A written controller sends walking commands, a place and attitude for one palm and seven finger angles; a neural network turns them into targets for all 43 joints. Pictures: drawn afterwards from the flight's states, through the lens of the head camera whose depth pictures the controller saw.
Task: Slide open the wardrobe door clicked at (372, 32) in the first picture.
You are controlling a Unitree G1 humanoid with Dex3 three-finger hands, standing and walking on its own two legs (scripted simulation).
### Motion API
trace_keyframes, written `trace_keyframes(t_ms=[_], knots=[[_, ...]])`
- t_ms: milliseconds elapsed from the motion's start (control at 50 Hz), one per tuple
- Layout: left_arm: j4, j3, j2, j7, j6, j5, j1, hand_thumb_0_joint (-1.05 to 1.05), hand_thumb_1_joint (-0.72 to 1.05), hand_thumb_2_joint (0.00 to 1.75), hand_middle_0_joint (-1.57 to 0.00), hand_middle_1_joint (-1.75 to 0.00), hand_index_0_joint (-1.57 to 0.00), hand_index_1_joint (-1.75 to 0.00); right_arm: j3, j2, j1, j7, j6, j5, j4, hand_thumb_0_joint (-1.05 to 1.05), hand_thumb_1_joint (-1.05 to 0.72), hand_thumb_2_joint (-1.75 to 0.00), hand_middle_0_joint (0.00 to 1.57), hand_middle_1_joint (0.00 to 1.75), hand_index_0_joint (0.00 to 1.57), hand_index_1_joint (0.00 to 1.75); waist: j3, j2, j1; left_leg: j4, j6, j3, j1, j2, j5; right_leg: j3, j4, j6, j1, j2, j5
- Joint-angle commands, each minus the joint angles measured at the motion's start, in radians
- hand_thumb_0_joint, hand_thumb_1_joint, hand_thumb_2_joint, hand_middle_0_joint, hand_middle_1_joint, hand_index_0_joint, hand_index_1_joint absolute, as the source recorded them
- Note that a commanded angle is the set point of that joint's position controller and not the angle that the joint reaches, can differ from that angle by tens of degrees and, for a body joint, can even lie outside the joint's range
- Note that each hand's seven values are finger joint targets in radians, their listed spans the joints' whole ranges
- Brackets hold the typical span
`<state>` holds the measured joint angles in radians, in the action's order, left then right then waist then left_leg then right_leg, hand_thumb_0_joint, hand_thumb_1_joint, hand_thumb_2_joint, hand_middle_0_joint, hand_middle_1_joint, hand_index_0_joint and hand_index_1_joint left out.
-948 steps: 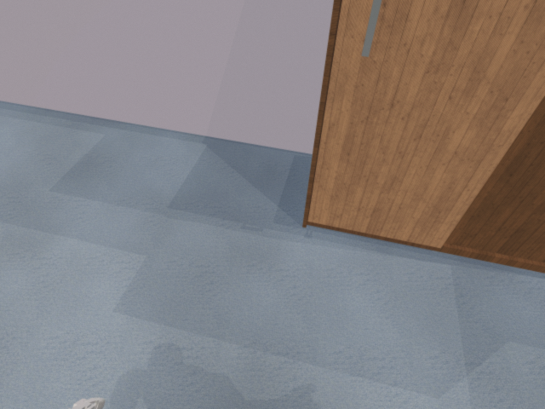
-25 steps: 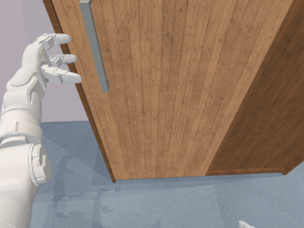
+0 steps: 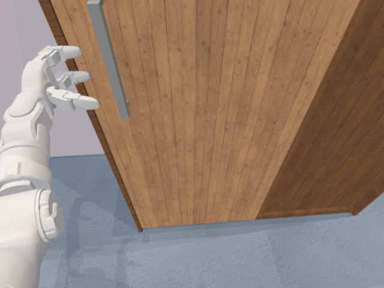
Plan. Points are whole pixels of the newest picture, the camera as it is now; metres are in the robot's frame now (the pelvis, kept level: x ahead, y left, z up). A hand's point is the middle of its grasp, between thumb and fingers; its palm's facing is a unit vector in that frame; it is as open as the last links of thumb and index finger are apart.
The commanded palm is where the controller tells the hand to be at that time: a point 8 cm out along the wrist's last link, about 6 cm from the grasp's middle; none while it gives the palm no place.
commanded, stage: move the hooked fingers beside the handle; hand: left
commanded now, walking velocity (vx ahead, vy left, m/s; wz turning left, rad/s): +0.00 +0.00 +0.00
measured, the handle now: (113, 65) +0.52 +0.17 +0.21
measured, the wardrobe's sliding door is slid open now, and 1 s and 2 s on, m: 0.00 0.00 0.00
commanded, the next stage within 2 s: feel for the door with the fingertips in 0.38 s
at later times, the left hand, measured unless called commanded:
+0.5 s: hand (76, 82) +0.46 +0.23 +0.21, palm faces +0.11 -0.99 +0.00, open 14.0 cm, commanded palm +0.43 +0.28 +0.21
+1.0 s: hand (98, 79) +0.47 +0.19 +0.22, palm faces +0.09 -1.00 +0.00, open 14.0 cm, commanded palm +0.45 +0.24 +0.21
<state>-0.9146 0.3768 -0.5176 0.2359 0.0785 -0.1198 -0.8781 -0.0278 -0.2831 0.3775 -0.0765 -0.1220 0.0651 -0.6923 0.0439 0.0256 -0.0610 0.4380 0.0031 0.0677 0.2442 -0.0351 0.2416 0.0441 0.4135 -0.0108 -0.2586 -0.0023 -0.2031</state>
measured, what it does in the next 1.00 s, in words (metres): stands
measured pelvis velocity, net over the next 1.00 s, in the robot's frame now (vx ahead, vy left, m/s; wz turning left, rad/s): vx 0.00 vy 0.00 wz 0.01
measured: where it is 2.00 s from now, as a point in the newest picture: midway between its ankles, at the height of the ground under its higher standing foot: outside the picture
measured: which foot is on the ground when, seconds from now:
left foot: down 0.00-1.00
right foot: down 0.00-1.00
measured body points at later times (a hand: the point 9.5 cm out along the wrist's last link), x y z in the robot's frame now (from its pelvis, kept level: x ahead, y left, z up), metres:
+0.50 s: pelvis +0.00 +0.00 +0.00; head +0.02 -0.01 +0.45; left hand +0.45 +0.29 +0.22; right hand +0.07 -0.27 -0.11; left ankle -0.01 +0.12 -0.74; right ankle +0.00 -0.11 -0.74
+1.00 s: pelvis +0.00 +0.00 +0.00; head +0.01 -0.01 +0.45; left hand +0.45 +0.24 +0.22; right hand +0.09 -0.25 -0.11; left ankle -0.01 +0.12 -0.74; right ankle +0.00 -0.11 -0.74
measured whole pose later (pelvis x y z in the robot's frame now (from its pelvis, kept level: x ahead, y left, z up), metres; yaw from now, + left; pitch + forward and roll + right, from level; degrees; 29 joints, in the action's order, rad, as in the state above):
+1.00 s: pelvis +0.00 +0.00 +0.00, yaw +0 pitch +3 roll +0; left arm -0.95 0.32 -0.42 0.14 0.09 -0.10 -0.95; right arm -0.04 -0.26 0.33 -0.07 -0.11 0.05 -0.69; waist 0.05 0.03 -0.06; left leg 0.46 0.01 0.06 0.26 -0.03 0.25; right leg 0.05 0.44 -0.01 -0.27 -0.01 -0.22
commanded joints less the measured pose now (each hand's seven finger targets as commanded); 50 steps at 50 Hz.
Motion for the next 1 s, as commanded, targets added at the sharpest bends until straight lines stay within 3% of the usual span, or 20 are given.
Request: trace_keyframes(t_ms=[0,20,40,80,180,220,240,280,320,360,440,480,540,580,620,640,800,880,940,980], knots=[[0.228,-0.017,-0.208,0.019,-0.057,-0.039,-0.513,0.00,-0.50,0.30,-0.30,-1.20,-0.30,-1.20,0.044,-0.149,-0.026,-0.013,-0.043,0.004,0.110,0.00,-0.90,-0.90,0.20,0.30,0.20,0.30,0.280,0.026,0.007,-0.033,0.036,-0.054,-0.116,0.013,-0.243,-0.015,-0.018,-0.023,0.097,0.010,0.287],[0.203,-0.033,-0.190,0.020,-0.053,-0.045,-0.517,0.00,-0.50,0.30,-0.30,-1.20,-0.30,-1.20,0.044,-0.151,-0.023,-0.017,-0.042,0.004,0.110,0.00,-0.90,-0.90,0.20,0.30,0.20,0.30,0.257,-0.003,-0.004,-0.031,0.039,-0.053,-0.106,0.014,-0.223,-0.010,-0.023,-0.020,0.087,0.009,0.269],[0.194,-0.034,-0.191,0.020,-0.045,-0.047,-0.545,0.00,-0.50,0.30,-0.30,-1.20,-0.30,-1.20,0.041,-0.151,-0.032,-0.018,-0.043,0.004,0.104,0.00,-0.90,-0.90,0.20,0.30,0.20,0.30,0.241,0.015,-0.008,-0.031,0.041,-0.053,-0.099,0.017,-0.196,-0.017,-0.027,-0.017,0.068,0.006,0.256],[0.153,-0.002,-0.236,0.008,-0.040,-0.034,-0.558,0.00,-0.50,0.30,-0.30,-1.20,-0.30,-1.20,0.037,-0.153,-0.029,-0.020,-0.039,0.002,0.100,0.00,-0.90,-0.90,0.20,0.30,0.20,0.30,0.235,-0.004,-0.002,-0.031,0.041,-0.059,-0.077,0.021,-0.168,-0.019,-0.025,-0.018,0.064,0.003,0.232],[0.146,0.004,-0.278,0.002,-0.085,-0.014,-0.629,0.00,-0.50,0.30,-0.30,-1.20,-0.30,-1.20,0.034,-0.150,-0.023,-0.022,-0.033,-0.003,0.102,0.00,-0.90,-0.90,0.20,0.30,0.20,0.30,0.292,0.002,-0.006,-0.015,0.041,-0.061,-0.072,0.025,-0.186,-0.029,-0.007,-0.017,0.094,-0.005,0.267],[0.179,-0.037,-0.228,0.012,-0.109,-0.022,-0.638,0.00,-0.50,0.30,-0.30,-1.20,-0.30,-1.20,0.034,-0.144,-0.024,-0.022,-0.038,-0.002,0.113,0.00,-0.90,-0.90,0.20,0.30,0.20,0.30,0.331,0.055,-0.010,-0.002,0.041,-0.057,-0.111,0.026,-0.235,-0.027,0.005,-0.021,0.099,-0.003,0.303],[0.175,0.000,-0.270,0.014,-0.113,-0.024,-0.626,0.00,-0.50,0.30,-0.30,-1.20,-0.30,-1.20,0.036,-0.148,-0.021,-0.022,-0.037,-0.002,0.109,0.00,-0.90,-0.90,0.20,0.30,0.20,0.30,0.351,0.036,0.000,-0.001,0.040,-0.062,-0.112,0.025,-0.241,-0.029,0.006,-0.021,0.112,-0.002,0.314],[0.119,-0.024,-0.230,0.026,-0.101,-0.034,-0.613,0.00,-0.50,0.30,-0.30,-1.20,-0.30,-1.20,0.032,-0.147,-0.022,-0.023,-0.036,-0.001,0.102,0.00,-0.90,-0.90,0.20,0.30,0.20,0.30,0.306,0.000,-0.011,-0.007,0.041,-0.059,-0.090,0.023,-0.219,-0.025,0.000,-0.017,0.095,-0.001,0.305],[0.046,0.011,-0.278,0.031,-0.088,-0.034,-0.575,0.00,-0.50,0.30,-0.30,-1.20,-0.30,-1.20,0.033,-0.158,-0.008,-0.025,-0.031,0.000,0.097,0.00,-0.90,-0.90,0.20,0.30,0.20,0.30,0.266,-0.034,-0.006,-0.009,0.043,-0.055,-0.046,0.025,-0.187,-0.023,-0.004,-0.015,0.094,-0.004,0.283],[0.051,0.010,-0.295,0.030,-0.085,-0.019,-0.598,0.00,-0.50,0.30,-0.30,-1.20,-0.30,-1.20,0.031,-0.158,-0.009,-0.024,-0.027,0.000,0.102,0.00,-0.90,-0.90,0.20,0.30,0.20,0.30,0.259,-0.007,-0.008,-0.013,0.043,-0.057,-0.028,0.026,-0.169,-0.029,-0.002,-0.015,0.083,-0.006,0.268],[0.103,0.034,-0.344,0.028,-0.123,-0.014,-0.641,0.00,-0.50,0.30,-0.30,-1.20,-0.30,-1.20,0.037,-0.162,0.009,-0.023,-0.027,-0.005,0.106,0.00,-0.90,-0.90,0.20,0.30,0.20,0.30,0.328,0.014,-0.011,-0.002,0.044,-0.059,-0.050,0.024,-0.196,-0.035,0.004,-0.014,0.108,-0.004,0.288],[0.133,-0.014,-0.280,0.042,-0.135,-0.022,-0.652,0.00,-0.50,0.30,-0.30,-1.20,-0.30,-1.20,0.039,-0.154,0.010,-0.023,-0.032,-0.003,0.105,0.00,-0.90,-0.90,0.20,0.30,0.20,0.30,0.353,0.063,-0.018,0.002,0.040,-0.057,-0.087,0.022,-0.219,-0.033,0.008,-0.018,0.098,0.000,0.302],[0.134,0.007,-0.266,0.053,-0.124,-0.050,-0.580,0.00,-0.50,0.30,-0.30,-1.20,-0.30,-1.20,0.045,-0.159,0.017,-0.020,-0.038,-0.002,0.100,0.00,-0.90,-0.90,0.20,0.30,0.20,0.30,0.350,0.017,-0.005,0.004,0.041,-0.059,-0.090,0.017,-0.248,-0.022,0.010,-0.020,0.109,0.008,0.322],[0.144,-0.005,-0.239,0.048,-0.102,-0.048,-0.562,0.00,-0.50,0.30,-0.30,-1.20,-0.30,-1.20,0.045,-0.157,0.016,-0.014,-0.040,-0.002,0.097,0.00,-0.90,-0.90,0.20,0.30,0.20,0.30,0.327,0.052,0.004,-0.005,0.036,-0.063,-0.088,0.017,-0.253,-0.017,0.007,-0.023,0.092,0.008,0.307],[0.148,-0.013,-0.218,0.029,-0.082,-0.050,-0.540,0.00,-0.50,0.30,-0.30,-1.20,-0.30,-1.20,0.047,-0.158,0.017,-0.012,-0.038,-0.003,0.100,0.00,-0.90,-0.90,0.20,0.30,0.20,0.30,0.299,0.015,-0.001,-0.004,0.040,-0.060,-0.074,0.016,-0.243,-0.009,0.001,-0.021,0.085,0.010,0.288],[0.175,-0.013,-0.221,0.017,-0.075,-0.044,-0.564,0.00,-0.50,0.30,-0.30,-1.20,-0.30,-1.20,0.046,-0.157,0.007,-0.010,-0.038,-0.002,0.098,0.00,-0.90,-0.90,0.20,0.30,0.20,0.30,0.288,0.048,0.001,-0.010,0.037,-0.062,-0.070,0.015,-0.228,-0.013,-0.001,-0.021,0.075,0.009,0.274],[0.279,-0.038,-0.131,-0.066,-0.067,-0.030,-0.577,0.00,-0.50,0.30,-0.30,-1.20,-0.30,-1.20,0.048,-0.138,-0.014,0.003,-0.044,-0.011,0.095,0.00,-0.90,-0.90,0.20,0.30,0.20,0.30,0.343,0.053,0.014,-0.010,0.028,-0.072,-0.132,0.009,-0.295,-0.008,0.006,-0.027,0.085,0.014,0.289],[0.196,0.016,-0.210,-0.095,-0.047,-0.002,-0.578,0.00,-0.50,0.30,-0.30,-1.20,-0.30,-1.20,0.042,-0.139,-0.020,-0.003,-0.023,-0.014,0.088,0.00,-0.90,-0.90,0.20,0.30,0.20,0.30,0.287,-0.017,0.016,-0.023,0.037,-0.061,-0.060,0.014,-0.232,-0.016,-0.002,-0.021,0.110,0.007,0.278],[0.203,-0.033,-0.173,-0.100,-0.061,0.014,-0.629,0.00,-0.50,0.30,-0.30,-1.20,-0.30,-1.20,0.036,-0.131,-0.030,-0.005,-0.019,-0.013,0.097,0.00,-0.90,-0.90,0.20,0.30,0.20,0.30,0.288,0.037,0.004,-0.021,0.036,-0.057,-0.077,0.017,-0.235,-0.020,-0.002,-0.023,0.100,0.003,0.280],[0.161,-0.038,-0.161,-0.096,-0.069,0.006,-0.649,0.00,-0.50,0.30,-0.30,-1.20,-0.30,-1.20,0.036,-0.132,-0.021,-0.010,-0.018,-0.013,0.092,0.00,-0.90,-0.90,0.20,0.30,0.20,0.30,0.283,-0.012,-0.008,-0.021,0.038,-0.061,-0.078,0.014,-0.219,-0.021,-0.003,-0.021,0.090,0.005,0.274]])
